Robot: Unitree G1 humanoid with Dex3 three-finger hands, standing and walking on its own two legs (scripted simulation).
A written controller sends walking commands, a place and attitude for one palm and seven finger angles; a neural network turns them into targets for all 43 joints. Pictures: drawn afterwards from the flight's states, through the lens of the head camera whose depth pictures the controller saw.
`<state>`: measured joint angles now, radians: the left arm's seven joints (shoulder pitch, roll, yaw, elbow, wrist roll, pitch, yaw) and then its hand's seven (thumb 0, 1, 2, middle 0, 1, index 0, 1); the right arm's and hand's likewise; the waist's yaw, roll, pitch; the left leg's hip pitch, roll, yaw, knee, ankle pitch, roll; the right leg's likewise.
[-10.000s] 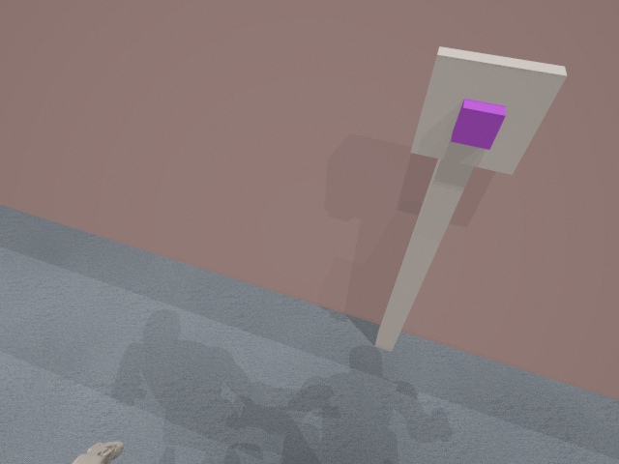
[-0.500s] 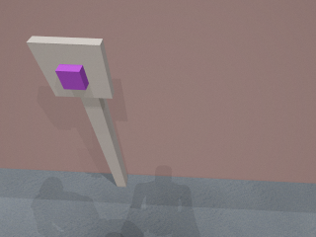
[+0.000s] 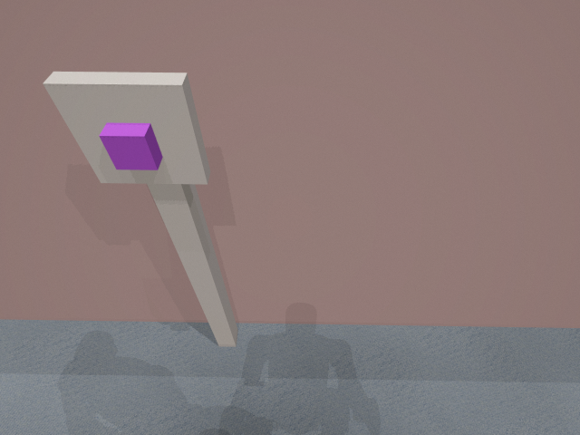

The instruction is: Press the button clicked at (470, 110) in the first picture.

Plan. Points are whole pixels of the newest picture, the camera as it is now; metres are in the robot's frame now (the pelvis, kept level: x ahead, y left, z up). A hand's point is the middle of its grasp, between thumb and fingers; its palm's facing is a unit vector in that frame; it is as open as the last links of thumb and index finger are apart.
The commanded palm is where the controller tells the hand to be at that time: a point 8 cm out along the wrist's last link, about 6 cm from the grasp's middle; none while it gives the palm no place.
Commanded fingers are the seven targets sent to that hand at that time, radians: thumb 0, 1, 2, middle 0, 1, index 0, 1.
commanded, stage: look again from close up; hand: left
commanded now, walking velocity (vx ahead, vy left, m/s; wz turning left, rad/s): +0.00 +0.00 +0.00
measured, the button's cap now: (133, 145) +0.45 +0.25 +0.16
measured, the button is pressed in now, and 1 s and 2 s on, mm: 0 0 0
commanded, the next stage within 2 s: raise the hand and make a fist in 0.34 s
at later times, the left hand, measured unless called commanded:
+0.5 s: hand out of the picture +0.04 +0.23 -0.15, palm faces +0.12 -0.97 -0.22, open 7.4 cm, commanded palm +0.08 +0.27 -0.06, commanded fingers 0.00 0.90 0.90 -0.31 -0.42 -0.31 -0.42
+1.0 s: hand (120, 434) +0.13 +0.21 +0.01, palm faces +0.14 -0.99 -0.08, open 4.4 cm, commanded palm +0.11 +0.26 +0.01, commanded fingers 0.00 0.90 0.90 -1.00 -1.17 -1.00 -1.17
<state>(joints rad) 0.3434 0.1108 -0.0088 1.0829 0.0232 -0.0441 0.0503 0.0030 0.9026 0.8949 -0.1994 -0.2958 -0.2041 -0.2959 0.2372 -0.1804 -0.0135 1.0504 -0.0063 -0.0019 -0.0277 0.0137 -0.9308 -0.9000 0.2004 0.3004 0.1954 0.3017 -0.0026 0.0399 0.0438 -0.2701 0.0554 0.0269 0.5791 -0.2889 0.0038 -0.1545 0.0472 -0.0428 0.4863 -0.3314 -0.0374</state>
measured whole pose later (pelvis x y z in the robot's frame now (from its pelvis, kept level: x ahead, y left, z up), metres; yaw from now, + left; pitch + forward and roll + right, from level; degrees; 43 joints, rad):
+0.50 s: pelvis -0.01 +0.03 +0.00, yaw +0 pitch +0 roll +0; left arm 0.38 0.19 0.04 0.70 -0.04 0.08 0.04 0.01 0.90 0.89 -0.20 -0.30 -0.21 -0.30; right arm 0.31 -0.18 0.02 0.98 0.01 -0.06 -0.03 0.01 -0.92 -0.90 0.20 0.30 0.20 0.30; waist 0.01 -0.01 0.04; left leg -0.26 -0.02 0.06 0.51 -0.25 0.04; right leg -0.19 -0.03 -0.02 0.51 -0.32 0.01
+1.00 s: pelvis -0.04 -0.02 -0.06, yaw +3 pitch +9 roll -2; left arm 0.49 0.24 0.23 -0.05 -0.31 -0.44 -0.31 0.02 0.90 0.90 -0.74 -0.88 -0.74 -0.88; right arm 0.17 -0.24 -0.01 0.53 0.04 -0.22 -0.08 0.01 -0.91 -0.90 0.20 0.30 0.20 0.30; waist 0.04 0.01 -0.12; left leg -0.77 0.04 -0.06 1.04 -0.43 -0.03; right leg -0.65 0.02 -0.14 1.01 -0.53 -0.06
